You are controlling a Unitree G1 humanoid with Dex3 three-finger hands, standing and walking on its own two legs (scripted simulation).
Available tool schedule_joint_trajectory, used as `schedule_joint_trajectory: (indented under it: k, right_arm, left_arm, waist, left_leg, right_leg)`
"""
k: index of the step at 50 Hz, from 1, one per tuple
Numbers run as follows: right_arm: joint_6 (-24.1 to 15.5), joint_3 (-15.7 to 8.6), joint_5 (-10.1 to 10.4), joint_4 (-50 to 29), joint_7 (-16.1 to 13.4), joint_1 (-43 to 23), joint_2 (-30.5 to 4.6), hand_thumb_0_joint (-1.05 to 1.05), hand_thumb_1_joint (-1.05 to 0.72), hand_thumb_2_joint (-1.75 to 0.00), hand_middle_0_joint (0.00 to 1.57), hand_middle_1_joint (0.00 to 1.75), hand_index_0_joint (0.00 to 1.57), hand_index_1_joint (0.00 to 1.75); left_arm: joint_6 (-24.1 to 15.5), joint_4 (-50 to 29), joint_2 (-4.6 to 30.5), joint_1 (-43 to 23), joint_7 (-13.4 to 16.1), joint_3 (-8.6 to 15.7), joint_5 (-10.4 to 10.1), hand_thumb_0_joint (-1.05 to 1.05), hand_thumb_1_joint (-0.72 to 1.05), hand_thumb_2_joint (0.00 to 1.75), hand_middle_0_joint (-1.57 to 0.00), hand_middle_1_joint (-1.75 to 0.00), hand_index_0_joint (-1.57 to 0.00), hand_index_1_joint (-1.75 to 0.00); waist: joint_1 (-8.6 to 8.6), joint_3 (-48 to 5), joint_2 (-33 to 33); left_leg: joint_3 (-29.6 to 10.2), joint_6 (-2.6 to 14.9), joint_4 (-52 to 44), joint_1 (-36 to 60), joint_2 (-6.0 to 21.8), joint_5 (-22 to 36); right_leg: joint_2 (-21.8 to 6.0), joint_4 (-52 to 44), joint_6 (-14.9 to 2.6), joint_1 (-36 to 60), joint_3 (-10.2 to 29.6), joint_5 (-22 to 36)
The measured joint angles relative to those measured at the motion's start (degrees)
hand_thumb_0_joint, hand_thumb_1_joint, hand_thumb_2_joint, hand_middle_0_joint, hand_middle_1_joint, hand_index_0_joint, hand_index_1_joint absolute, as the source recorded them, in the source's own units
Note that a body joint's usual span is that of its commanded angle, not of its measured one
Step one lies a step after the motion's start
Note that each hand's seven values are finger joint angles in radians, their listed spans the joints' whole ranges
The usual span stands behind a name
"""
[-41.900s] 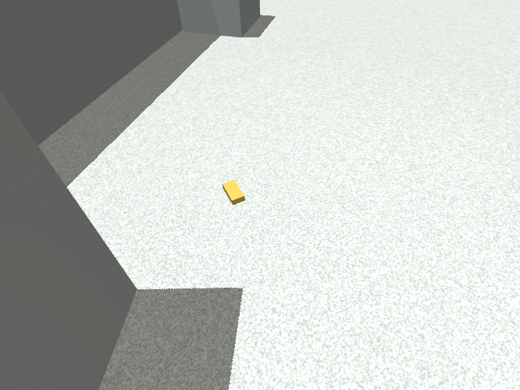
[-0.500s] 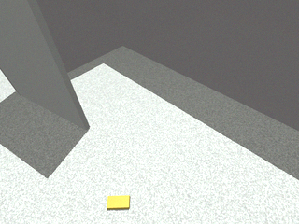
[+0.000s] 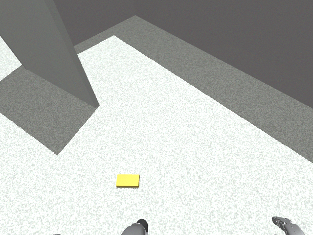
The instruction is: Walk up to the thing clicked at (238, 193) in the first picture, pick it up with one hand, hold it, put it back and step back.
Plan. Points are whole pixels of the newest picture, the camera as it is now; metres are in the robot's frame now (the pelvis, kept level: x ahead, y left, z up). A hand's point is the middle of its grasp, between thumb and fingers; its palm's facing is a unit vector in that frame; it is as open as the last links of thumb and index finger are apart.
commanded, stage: walk up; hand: left
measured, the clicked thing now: (128, 180) +0.48 +0.24 -0.74
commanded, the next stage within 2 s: stand in 1.58 s
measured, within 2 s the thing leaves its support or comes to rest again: neither
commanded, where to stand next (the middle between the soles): +0.09 +0.01 m, yaw -1 degrees
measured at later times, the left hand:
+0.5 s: hand out of the picture +0.00 +0.27 -0.13, palm faces +0.04 -0.92 -0.38, open 7.4 cm
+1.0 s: hand out of the picture +0.08 +0.29 -0.15, palm faces +0.02 -0.91 -0.41, open 7.4 cm
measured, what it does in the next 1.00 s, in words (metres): steps on the spot: left foot, then right foot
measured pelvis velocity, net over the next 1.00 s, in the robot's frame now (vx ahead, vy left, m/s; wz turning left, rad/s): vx -0.01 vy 0.01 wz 0.04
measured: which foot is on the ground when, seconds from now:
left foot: down 0.00-0.04, up 0.06-0.30, down 0.32-0.60, up 0.62-0.86, down 0.88-1.00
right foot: down 0.00-0.34, up 0.36-0.56, down 0.58-0.92, up 0.94-1.00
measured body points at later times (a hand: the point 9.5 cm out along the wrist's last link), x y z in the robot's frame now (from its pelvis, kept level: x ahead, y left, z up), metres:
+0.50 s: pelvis -0.01 -0.01 +0.01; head +0.00 -0.01 +0.46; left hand +0.00 +0.32 -0.11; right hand +0.07 -0.31 -0.11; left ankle -0.05 +0.12 -0.72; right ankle +0.02 -0.13 -0.69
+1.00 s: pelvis -0.01 +0.01 +0.00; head +0.03 +0.02 +0.44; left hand +0.08 +0.34 -0.12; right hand +0.07 -0.30 -0.13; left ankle -0.01 +0.13 -0.72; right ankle +0.03 -0.12 -0.70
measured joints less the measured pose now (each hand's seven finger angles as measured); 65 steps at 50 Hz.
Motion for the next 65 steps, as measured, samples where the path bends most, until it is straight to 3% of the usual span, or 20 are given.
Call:
schedule_joint_trajectory:
  k: [2, 5, 7, 9, 15, 17, 19, 22, 25, 27, 30, 33, 36, 42, 46, 49, 51, 54, 57, 65]
  right_arm:
    - [0.71, -0.29, 0.06, -0.97, -0.04, -0.47, -0.71, 0.0, -0.9, -0.89, 0.21, 0.3, 0.2, 0.3]
    - [1.22, -0.95, -0.08, -2.2, -0.3, 0.46, -0.77, 0.0, -0.91, -0.89, 0.21, 0.3, 0.2, 0.3]
    - [1.06, -1.24, 0.14, -2.64, 0.2, 2.1, -0.89, 0.0, -0.91, -0.89, 0.21, 0.3, 0.2, 0.3]
    - [0.48, -1.32, 0.4, -2.75, 0.81, 4.37, -1.11, 0.0, -0.91, -0.89, 0.21, 0.3, 0.2, 0.3]
    - [-0.05, -0.52, -0.92, -0.35, 2.57, 11.04, -0.45, 0.0, -0.91, -0.89, 0.21, 0.3, 0.2, 0.3]
    - [-1.04, -0.64, -1.18, -0.05, 2.57, 11.52, 0.36, 0.0, -0.91, -0.89, 0.21, 0.3, 0.2, 0.3]
    - [-2.37, -0.77, -1.51, -0.85, 2.64, 11.87, 1.45, 0.01, -0.91, -0.89, 0.21, 0.3, 0.2, 0.3]
    - [-3.98, -0.53, -1.02, -2.88, 2.66, 13.3, 1.83, 0.0, -0.91, -0.89, 0.21, 0.3, 0.2, 0.3]
    - [-4.47, -0.24, -0.71, -4.16, 2.42, 13.97, 1.35, 0.0, -0.9, -0.89, 0.21, 0.3, 0.2, 0.3]
    - [-3.98, -0.16, -0.62, -4.57, 2.3, 13.74, 0.58, 0.0, -0.9, -0.89, 0.21, 0.3, 0.2, 0.3]
    - [-2.36, -0.06, 0.09, -4.92, 1.92, 12.74, -0.43, 0.0, -0.9, -0.89, 0.21, 0.3, 0.2, 0.3]
    - [-0.29, -0.3, 0.5, -4.33, 1.34, 11.07, -1.08, 0.0, -0.91, -0.89, 0.21, 0.3, 0.2, 0.3]
    - [0.52, -0.42, 0.58, -3.98, 1.45, 9.94, -1.45, 0.0, -0.91, -0.89, 0.21, 0.3, 0.2, 0.3]
    - [0.45, -0.59, 0.02, -3.09, 2.24, 9.49, -1.12, 0.0, -0.91, -0.89, 0.21, 0.3, 0.2, 0.3]
    - [-0.5, -0.85, -0.62, -1.81, 2.0, 9.44, -0.12, 0.0, -0.91, -0.89, 0.21, 0.3, 0.2, 0.3]
    - [-0.96, -0.5, -0.59, -1.55, 2.05, 9.53, 0.37, 0.0, -0.91, -0.89, 0.21, 0.3, 0.2, 0.3]
    - [-1.45, -0.16, -0.62, -1.63, 1.67, 9.62, 0.91, 0.0, -0.91, -0.89, 0.21, 0.3, 0.2, 0.3]
    - [-2.11, 0.35, -0.38, -1.65, 1.35, 9.47, 0.99, 0.0, -0.9, -0.89, 0.21, 0.3, 0.2, 0.3]
    - [-2.14, 0.67, 0.37, -1.5, 1.07, 8.27, 0.3, 0.0, -0.9, -0.89, 0.21, 0.3, 0.2, 0.3]
    - [-3.64, 1.76, 0.65, 1.41, 1.19, 7.15, 1.19, 0.0, -0.91, -0.89, 0.21, 0.3, 0.2, 0.3]
  left_arm:
    - [-0.67, -0.66, -0.23, 1.8, 0.01, 0.49, 0.78, 0.01, 0.9, 0.9, -0.21, -0.3, -0.21, -0.3]
    - [-0.65, -1.11, -1.44, 4.24, -0.19, 0.57, 2.34, 0.01, 0.9, 0.9, -0.21, -0.3, -0.21, -0.3]
    - [-0.78, -0.96, -2.4, 5.58, 0.0, 0.55, 2.7, 0.01, 0.9, 0.9, -0.21, -0.3, -0.21, -0.3]
    - [-1.18, -0.97, -3.12, 6.56, 0.1, 0.55, 3.13, 0.01, 0.9, 0.9, -0.21, -0.3, -0.21, -0.3]
    - [-3.61, -4.45, -2.41, 9.91, -0.61, 0.42, 3.3, 0.01, 0.9, 0.9, -0.21, -0.3, -0.21, -0.3]
    - [-3.7, -5.42, -1.23, 10.77, -0.87, 0.28, 2.8, 0.01, 0.9, 0.9, -0.21, -0.3, -0.21, -0.3]
    - [-3.07, -5.04, -0.43, 11.73, -0.75, 0.27, 2.3, 0.01, 0.9, 0.9, -0.21, -0.3, -0.21, -0.3]
    - [-2.59, -3.77, 0.01, 12.33, -0.8, -0.07, 1.89, 0.01, 0.9, 0.9, -0.21, -0.3, -0.21, -0.3]
    - [-3.68, -3.8, 0.37, 12.42, -1.18, -0.3, 1.58, 0.01, 0.9, 0.9, -0.21, -0.3, -0.21, -0.3]
    - [-4.5, -3.87, 0.34, 12.1, -1.19, -0.42, 1.57, 0.01, 0.9, 0.9, -0.21, -0.3, -0.21, -0.3]
    - [-5.82, -3.75, 0.33, 11.13, -0.34, -0.33, 1.61, 0.01, 0.9, 0.9, -0.21, -0.3, -0.21, -0.3]
    - [-6.09, -3.47, -1.11, 8.82, 0.54, -1.16, 1.92, 0.01, 0.9, 0.9, -0.21, -0.3, -0.21, -0.3]
    - [-6.22, -4.18, -2.18, 7.02, 0.94, -2.02, 2.01, 0.01, 0.9, 0.9, -0.21, -0.3, -0.21, -0.3]
    - [-5.77, -5.31, -1.35, 4.67, 1.09, -1.98, 2.27, 0.01, 0.9, 0.9, -0.21, -0.3, -0.21, -0.3]
    - [-4.13, -4.89, 0.32, 3.2, 1.12, -1.52, 1.3, 0.01, 0.9, 0.9, -0.21, -0.3, -0.21, -0.3]
    - [-3.13, -3.37, 0.59, 2.97, 1.36, -1.2, 0.7, 0.01, 0.9, 0.9, -0.21, -0.3, -0.21, -0.3]
    - [-2.99, -2.73, 1.0, 3.04, 1.3, -1.0, 0.32, 0.01, 0.9, 0.9, -0.21, -0.3, -0.21, -0.3]
    - [-3.4, -2.07, 1.06, 3.5, 0.87, -1.03, 0.27, 0.01, 0.9, 0.9, -0.21, -0.3, -0.21, -0.3]
    - [-4.18, -0.7, -0.24, 3.76, 0.84, -1.25, 1.16, 0.01, 0.9, 0.9, -0.21, -0.3, -0.21, -0.3]
    - [-4.0, 2.23, -2.3, 3.82, -0.46, -3.37, 0.86, 0.01, 0.9, 0.9, -0.21, -0.3, -0.21, -0.3]
  waist:
    - [0.68, -0.15, 0.76]
    - [1.18, 0.72, 1.05]
    - [1.62, 0.62, 1.08]
    - [1.68, -0.01, 1.53]
    - [1.66, -3.18, 0.68]
    - [1.65, -2.89, -1.13]
    - [1.61, -3.05, -3.11]
    - [0.12, -4.35, -2.76]
    - [-0.61, -4.59, -2.39]
    - [-0.9, -4.49, -1.71]
    - [-0.86, -4.01, -0.5]
    - [-0.77, -3.42, 1.8]
    - [-0.43, -3.04, 2.66]
    - [-0.24, -2.84, 1.68]
    - [-0.11, -2.22, -1.6]
    - [-0.87, -2.1, -1.33]
    - [-1.09, -1.96, -1.46]
    - [-0.89, -1.94, -1.36]
    - [-0.76, -1.03, 0.63]
    - [-0.46, -4.07, -0.8]
  left_leg:
    - [-0.48, 0.04, 4.17, -2.8, 0.04, -1.9]
    - [-4.03, 0.82, 18.5, -6.5, -4.42, -18.28]
    - [-4.78, 0.8, 28.33, -7.5, -6.83, -19.46]
    - [-4.22, 0.49, 32.16, -6.02, -7.13, -18.36]
    - [1.36, 0.85, 10.52, 8.64, -2.77, -23.26]
    - [2.9, 1.59, 1.12, 13.23, -3.24, -14.55]
    - [4.1, 1.91, -0.36, 14.7, -4.23, -12.04]
    - [3.65, 2.58, -1.58, 16.02, -3.14, -12.58]
    - [3.73, 2.0, -2.69, 17.5, -2.13, -12.6]
    - [3.91, 1.31, -1.23, 17.5, -1.38, -13.77]
    - [3.9, 0.38, 5.92, 15.45, -0.05, -18.25]
    - [0.87, 1.78, 15.88, 11.07, -0.79, -25.09]
    - [0.28, 2.45, 22.52, 7.1, -1.69, -26.1]
    - [2.11, 2.38, 16.76, 6.04, 0.07, -23.81]
    - [4.73, 1.33, 9.75, 8.32, -1.33, -16.17]
    - [4.88, 1.66, 10.42, 7.99, -0.38, -16.69]
    - [4.98, 1.77, 10.04, 8.01, 0.14, -16.47]
    - [5.45, 1.51, 10.15, 7.67, 0.7, -16.53]
    - [5.33, 1.03, 11.87, 7.57, 2.3, -17.42]
    - [7.0, 1.53, 2.77, 12.65, -0.1, -13.2]
  right_leg:
    - [-0.08, -4.85, 0.08, 1.22, -0.18, 4.07]
    - [-0.86, -2.48, 0.34, 0.24, -0.53, 4.1]
    - [-1.6, -4.43, 0.45, 0.81, -0.51, 5.54]
    - [-1.99, -6.97, 0.63, 1.55, -1.1, 7.09]
    - [-3.72, -9.08, 0.87, 3.14, -4.25, 7.27]
    - [-5.16, -6.85, 1.65, 2.86, -4.15, 6.02]
    - [-5.33, -1.61, 1.22, 1.03, -1.29, 2.78]
    - [-2.45, 7.03, 0.87, -3.09, 1.48, -1.49]
    - [-2.5, 4.83, 1.13, -4.91, 1.36, 0.48]
    - [-2.77, -0.33, 1.49, -4.54, 0.66, 3.64]
    - [-1.91, -8.63, 1.65, -1.93, 0.18, 14.98]
    - [-0.83, -6.7, 1.2, -2.5, -0.86, 13.34]
    - [-1.09, -7.68, 1.23, -2.48, -0.85, 13.54]
    - [-2.31, -6.65, 2.15, -4.45, -0.32, 13.45]
    - [-4.05, -2.52, 2.88, -7.1, 2.12, 11.76]
    - [-1.0, 4.32, 1.28, -8.24, 3.98, 1.08]
    - [0.37, 8.04, 0.73, -7.86, 4.05, -1.5]
    - [0.25, 1.66, 0.68, -3.35, 1.89, 0.32]
    - [1.39, -7.07, 1.29, 1.14, 0.64, 8.98]
    - [-0.73, -10.03, 2.32, 3.11, 2.49, 9.77]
